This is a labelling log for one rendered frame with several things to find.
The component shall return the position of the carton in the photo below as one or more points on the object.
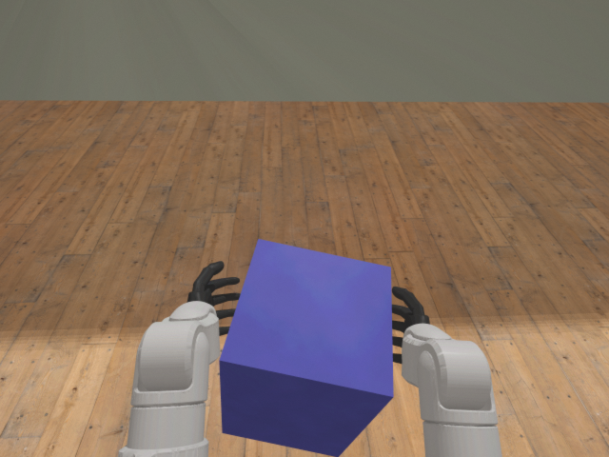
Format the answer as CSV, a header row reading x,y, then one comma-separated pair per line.
x,y
308,358

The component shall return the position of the right robot forearm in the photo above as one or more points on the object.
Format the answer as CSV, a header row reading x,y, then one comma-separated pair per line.
x,y
456,394

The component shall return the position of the robot left hand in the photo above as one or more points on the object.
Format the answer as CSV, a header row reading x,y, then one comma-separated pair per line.
x,y
203,287

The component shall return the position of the left robot forearm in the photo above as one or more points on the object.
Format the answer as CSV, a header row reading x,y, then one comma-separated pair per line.
x,y
170,384

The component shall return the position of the robot right hand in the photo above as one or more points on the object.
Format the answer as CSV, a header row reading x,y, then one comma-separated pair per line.
x,y
412,315

